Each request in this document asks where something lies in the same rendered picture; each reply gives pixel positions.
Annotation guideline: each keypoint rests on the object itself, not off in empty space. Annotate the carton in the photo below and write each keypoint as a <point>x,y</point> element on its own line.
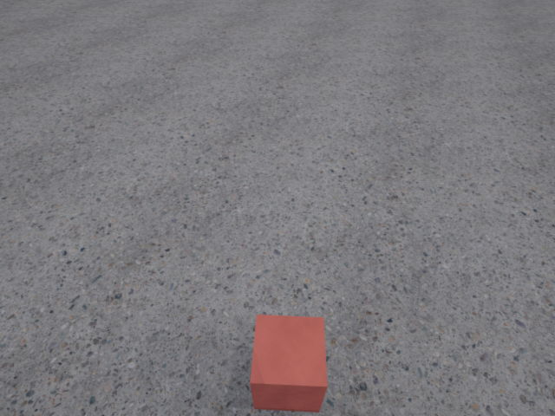
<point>288,370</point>

